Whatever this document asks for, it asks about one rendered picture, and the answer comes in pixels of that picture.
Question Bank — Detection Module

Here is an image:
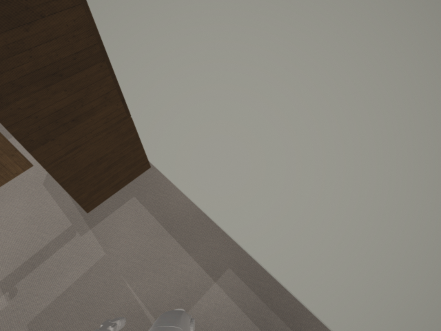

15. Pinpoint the cupboard door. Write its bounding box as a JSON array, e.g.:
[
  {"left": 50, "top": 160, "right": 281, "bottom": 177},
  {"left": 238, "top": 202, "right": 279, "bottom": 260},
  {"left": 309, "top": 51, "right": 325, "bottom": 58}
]
[{"left": 0, "top": 133, "right": 33, "bottom": 187}]

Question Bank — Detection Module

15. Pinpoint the left robot thigh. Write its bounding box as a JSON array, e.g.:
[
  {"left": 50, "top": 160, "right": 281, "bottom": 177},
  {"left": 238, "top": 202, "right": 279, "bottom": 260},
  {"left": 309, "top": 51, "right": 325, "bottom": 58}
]
[{"left": 148, "top": 310, "right": 195, "bottom": 331}]

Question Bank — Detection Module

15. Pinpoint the robot left hand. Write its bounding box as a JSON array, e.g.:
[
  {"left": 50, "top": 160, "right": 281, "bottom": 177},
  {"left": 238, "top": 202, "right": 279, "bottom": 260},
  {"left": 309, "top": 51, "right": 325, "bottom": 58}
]
[{"left": 95, "top": 317, "right": 126, "bottom": 331}]

